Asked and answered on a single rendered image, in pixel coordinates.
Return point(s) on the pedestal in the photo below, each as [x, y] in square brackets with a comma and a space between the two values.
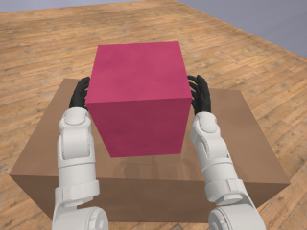
[153, 188]

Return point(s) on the left robot hand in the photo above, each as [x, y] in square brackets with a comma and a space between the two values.
[79, 94]

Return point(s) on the right robot hand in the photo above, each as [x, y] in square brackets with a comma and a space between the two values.
[202, 101]

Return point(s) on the robot left forearm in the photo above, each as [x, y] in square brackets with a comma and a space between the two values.
[76, 162]

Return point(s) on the robot left upper arm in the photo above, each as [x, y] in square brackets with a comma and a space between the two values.
[89, 218]

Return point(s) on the robot right upper arm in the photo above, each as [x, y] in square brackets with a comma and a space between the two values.
[235, 217]

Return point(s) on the robot right forearm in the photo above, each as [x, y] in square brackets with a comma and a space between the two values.
[222, 184]

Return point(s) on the carton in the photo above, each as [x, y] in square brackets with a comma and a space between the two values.
[139, 98]

